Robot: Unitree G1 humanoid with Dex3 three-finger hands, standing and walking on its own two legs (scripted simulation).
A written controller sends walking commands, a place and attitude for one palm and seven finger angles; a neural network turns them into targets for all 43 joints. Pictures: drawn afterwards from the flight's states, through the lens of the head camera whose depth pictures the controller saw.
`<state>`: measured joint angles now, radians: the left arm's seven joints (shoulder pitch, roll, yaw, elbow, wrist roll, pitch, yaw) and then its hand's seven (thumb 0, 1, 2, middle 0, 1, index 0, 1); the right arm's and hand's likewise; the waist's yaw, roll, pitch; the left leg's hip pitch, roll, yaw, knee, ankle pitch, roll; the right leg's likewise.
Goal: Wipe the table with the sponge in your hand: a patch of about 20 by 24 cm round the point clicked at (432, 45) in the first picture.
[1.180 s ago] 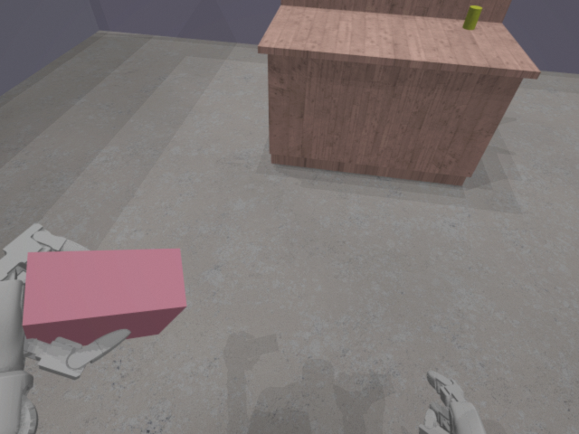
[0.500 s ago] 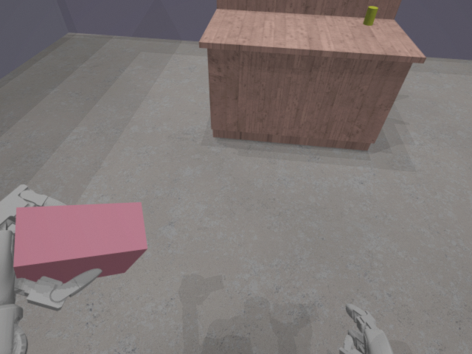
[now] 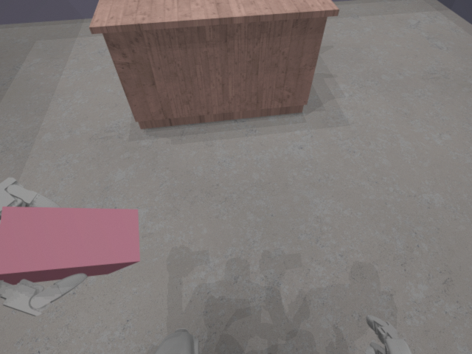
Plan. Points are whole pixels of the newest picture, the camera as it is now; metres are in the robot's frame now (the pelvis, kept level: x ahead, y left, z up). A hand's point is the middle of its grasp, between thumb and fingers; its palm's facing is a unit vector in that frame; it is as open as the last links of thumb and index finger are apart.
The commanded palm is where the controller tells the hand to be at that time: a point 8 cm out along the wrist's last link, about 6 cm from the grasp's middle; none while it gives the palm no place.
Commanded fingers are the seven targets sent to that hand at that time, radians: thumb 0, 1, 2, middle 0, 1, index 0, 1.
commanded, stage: walk to a spot facing it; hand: left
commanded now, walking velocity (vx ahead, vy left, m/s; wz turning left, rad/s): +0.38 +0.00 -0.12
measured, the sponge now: (87, 246) +0.23 +0.20 +0.14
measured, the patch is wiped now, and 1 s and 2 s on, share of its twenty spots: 0.00 0.00 0.00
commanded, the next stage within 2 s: none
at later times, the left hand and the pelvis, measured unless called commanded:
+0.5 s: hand (112, 123) +0.41 +0.20 +0.18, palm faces +0.31 -0.82 -0.48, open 10.5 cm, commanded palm +0.37 +0.25 +0.17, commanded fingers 0.00 0.10 1.30 -1.20 -1.60 -1.20 -1.60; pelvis +0.18 -0.01 -0.01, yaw -7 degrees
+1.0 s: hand (167, 62) +0.58 +0.15 +0.18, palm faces +0.37 -0.82 -0.43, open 10.5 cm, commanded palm +0.54 +0.19 +0.17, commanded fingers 0.00 0.10 1.30 -1.20 -1.60 -1.20 -1.60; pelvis +0.35 -0.08 -0.02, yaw -6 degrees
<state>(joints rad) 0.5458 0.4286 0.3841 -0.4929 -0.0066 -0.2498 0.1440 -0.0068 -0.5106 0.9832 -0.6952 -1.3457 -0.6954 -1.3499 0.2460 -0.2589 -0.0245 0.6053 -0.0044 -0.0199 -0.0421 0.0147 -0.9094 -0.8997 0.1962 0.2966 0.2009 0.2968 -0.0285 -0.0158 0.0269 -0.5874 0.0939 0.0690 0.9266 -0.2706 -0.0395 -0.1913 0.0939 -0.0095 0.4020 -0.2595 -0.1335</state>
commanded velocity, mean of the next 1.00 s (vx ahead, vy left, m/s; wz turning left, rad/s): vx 0.38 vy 0.00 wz -0.01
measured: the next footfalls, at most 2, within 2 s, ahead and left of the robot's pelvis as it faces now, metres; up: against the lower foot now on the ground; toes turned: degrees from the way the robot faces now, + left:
left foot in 0.20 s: +0.18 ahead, +0.14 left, +0.00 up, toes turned +8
right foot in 0.60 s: +0.33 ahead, -0.18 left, +0.00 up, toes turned -17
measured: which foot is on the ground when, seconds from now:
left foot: up 0.00-0.18, down 0.20-0.60, up 0.62-0.96, down 0.98-1.00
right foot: down 0.00-0.22, up 0.24-0.58, down 0.60-1.00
